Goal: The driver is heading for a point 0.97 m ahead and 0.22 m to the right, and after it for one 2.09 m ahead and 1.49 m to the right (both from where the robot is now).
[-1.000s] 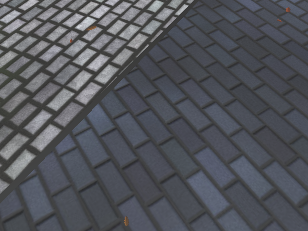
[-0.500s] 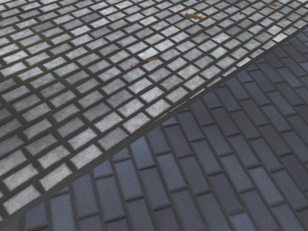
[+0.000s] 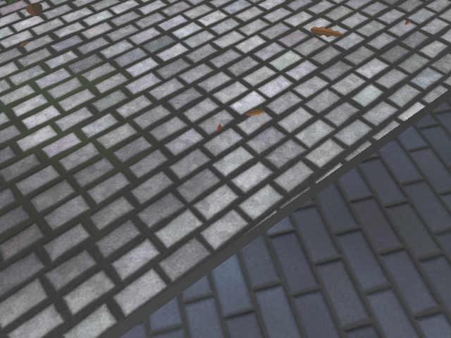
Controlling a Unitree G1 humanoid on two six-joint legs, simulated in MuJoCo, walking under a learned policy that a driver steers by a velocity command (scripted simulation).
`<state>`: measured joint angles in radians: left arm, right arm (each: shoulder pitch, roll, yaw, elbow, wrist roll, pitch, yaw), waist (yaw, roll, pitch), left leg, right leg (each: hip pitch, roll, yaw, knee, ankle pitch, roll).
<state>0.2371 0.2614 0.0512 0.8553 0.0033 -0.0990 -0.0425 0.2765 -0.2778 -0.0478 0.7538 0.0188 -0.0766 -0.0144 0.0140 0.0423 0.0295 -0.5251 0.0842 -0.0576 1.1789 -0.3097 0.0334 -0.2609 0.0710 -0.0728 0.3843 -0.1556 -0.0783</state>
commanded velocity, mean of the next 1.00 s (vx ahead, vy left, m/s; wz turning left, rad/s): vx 0.50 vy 0.00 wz -0.29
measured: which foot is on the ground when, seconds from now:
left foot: up 0.00-0.32, down 0.34-0.90, up 0.92-1.00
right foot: down 0.00-0.36, up 0.38-0.88, down 0.90-1.00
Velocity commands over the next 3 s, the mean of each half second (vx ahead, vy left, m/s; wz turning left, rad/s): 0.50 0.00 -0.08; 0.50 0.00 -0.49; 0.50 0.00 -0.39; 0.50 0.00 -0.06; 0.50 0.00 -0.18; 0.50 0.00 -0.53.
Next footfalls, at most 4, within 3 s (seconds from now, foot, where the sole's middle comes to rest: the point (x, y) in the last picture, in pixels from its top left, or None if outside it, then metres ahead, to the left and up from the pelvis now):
0.34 left None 0.38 0.15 -0.78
0.90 right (286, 288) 0.62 -0.13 -0.78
1.38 left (265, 194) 0.98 -0.08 -0.78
1.90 right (359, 173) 1.07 -0.44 -0.78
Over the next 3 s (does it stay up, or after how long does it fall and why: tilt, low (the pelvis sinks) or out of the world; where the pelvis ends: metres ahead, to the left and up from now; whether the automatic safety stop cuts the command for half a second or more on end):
stays up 1.42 -0.63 -0.02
